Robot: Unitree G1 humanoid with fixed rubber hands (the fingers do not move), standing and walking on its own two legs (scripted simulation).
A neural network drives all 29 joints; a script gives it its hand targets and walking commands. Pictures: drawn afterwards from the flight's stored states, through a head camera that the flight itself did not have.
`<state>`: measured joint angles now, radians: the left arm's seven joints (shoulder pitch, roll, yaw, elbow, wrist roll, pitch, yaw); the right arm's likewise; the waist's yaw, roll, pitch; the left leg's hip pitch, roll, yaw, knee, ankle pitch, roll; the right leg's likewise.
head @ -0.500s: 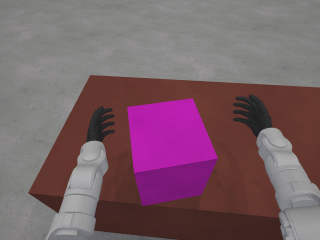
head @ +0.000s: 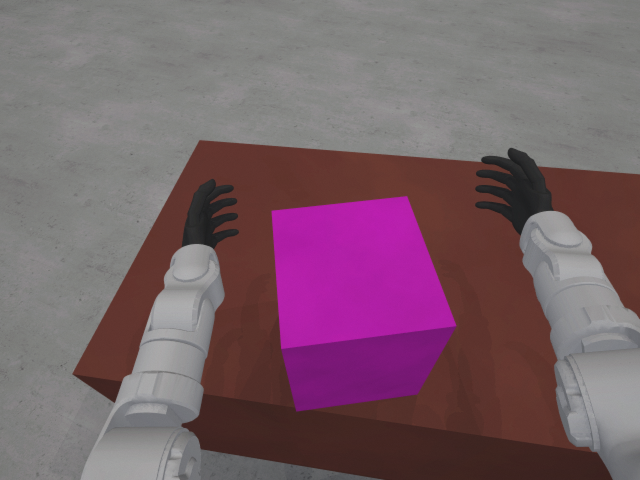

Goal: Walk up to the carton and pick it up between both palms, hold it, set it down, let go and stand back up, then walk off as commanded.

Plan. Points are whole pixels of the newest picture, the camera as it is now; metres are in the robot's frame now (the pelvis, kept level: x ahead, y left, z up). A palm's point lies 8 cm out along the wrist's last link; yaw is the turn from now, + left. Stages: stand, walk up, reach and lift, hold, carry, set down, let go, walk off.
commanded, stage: reach and lift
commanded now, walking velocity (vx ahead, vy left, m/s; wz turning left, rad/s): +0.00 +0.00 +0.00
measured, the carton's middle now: (349, 308) +0.39 +0.03 -0.07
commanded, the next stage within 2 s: none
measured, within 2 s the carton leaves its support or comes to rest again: neither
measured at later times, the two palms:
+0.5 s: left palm (236, 305) +0.35 +0.19 -0.03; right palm (480, 281) +0.44 -0.16 -0.02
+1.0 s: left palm (253, 318) +0.34 +0.17 -0.05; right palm (454, 286) +0.44 -0.12 -0.04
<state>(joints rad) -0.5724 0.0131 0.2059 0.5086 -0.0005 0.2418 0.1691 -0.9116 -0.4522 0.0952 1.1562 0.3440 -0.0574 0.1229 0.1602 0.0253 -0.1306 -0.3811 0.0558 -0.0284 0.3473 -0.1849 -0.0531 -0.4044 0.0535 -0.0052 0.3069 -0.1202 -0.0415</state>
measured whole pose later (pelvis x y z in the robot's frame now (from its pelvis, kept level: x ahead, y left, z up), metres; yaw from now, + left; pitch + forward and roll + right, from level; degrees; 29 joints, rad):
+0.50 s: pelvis -0.02 +0.00 -0.03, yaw -1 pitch +27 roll -1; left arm -0.65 -0.02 0.17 1.07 -0.05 -0.33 0.20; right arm -0.93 -0.33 0.09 1.45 0.28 -0.40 0.08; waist 0.19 0.02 -0.24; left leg -0.81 0.07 -0.01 0.61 -0.26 -0.05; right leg -0.84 0.06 0.00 0.56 -0.18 -0.04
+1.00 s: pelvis -0.02 -0.01 -0.05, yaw +0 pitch +30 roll +0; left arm -0.60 -0.11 0.26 0.96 0.04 -0.41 0.19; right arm -0.94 -0.22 -0.01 1.42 0.13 -0.49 0.02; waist 0.17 0.02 -0.27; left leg -0.96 0.07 -0.02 0.71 -0.28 -0.07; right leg -0.99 0.06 -0.02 0.69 -0.23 -0.06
